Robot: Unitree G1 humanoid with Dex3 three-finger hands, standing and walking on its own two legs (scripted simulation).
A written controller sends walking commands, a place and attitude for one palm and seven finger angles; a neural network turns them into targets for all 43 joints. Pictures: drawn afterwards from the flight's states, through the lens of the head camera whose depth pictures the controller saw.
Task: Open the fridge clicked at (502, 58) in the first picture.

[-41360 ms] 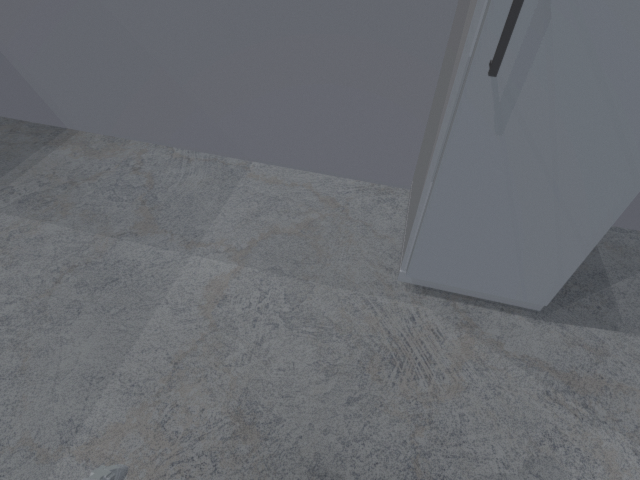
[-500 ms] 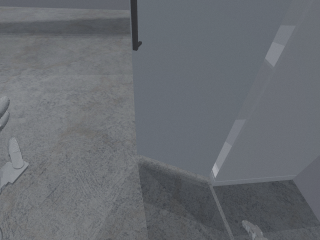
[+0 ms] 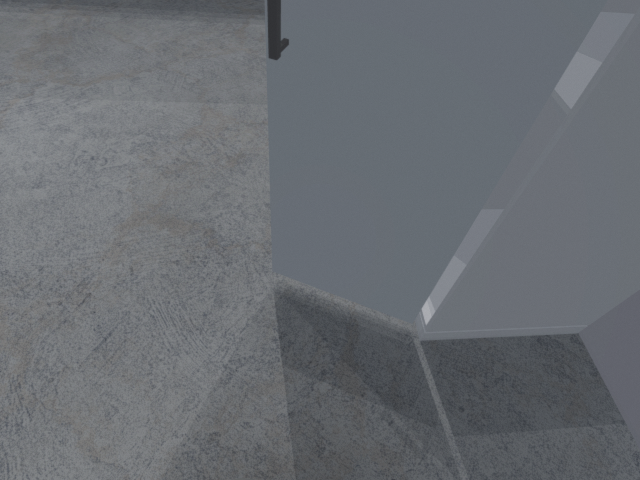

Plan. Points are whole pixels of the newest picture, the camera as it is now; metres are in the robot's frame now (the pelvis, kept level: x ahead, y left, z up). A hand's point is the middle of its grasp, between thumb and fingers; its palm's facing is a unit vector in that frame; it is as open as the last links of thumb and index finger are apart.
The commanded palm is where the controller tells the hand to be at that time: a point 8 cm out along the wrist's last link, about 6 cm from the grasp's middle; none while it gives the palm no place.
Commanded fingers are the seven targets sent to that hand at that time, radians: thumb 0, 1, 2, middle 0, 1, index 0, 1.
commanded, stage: let the arm hang, fingers relaxed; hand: left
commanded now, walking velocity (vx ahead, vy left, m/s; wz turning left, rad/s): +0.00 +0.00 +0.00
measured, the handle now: out of the picture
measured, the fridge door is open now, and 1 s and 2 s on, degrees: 64 64 64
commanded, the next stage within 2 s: look to check the result in 0.70 s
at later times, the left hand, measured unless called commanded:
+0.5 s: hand out of the picture +0.06 +0.20 -0.17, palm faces -0.06 -0.98 -0.21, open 7.3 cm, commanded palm none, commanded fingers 0.00 0.90 0.90 -0.20 -0.30 -0.20 -0.30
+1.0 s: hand out of the picture +0.03 +0.20 -0.17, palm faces -0.06 -0.98 -0.19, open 7.3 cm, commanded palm none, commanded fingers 0.00 0.90 0.90 -0.20 -0.30 -0.20 -0.30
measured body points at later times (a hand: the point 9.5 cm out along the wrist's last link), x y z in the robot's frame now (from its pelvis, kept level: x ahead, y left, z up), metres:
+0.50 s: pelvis +0.02 +0.02 +0.01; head +0.03 +0.02 +0.46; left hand +0.06 +0.25 -0.15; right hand +0.03 -0.21 -0.15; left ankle +0.05 +0.12 -0.74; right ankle +0.01 -0.11 -0.74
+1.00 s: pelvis +0.03 +0.02 +0.01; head +0.05 +0.03 +0.46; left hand +0.04 +0.25 -0.15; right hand +0.02 -0.20 -0.15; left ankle +0.05 +0.12 -0.74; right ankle +0.01 -0.11 -0.74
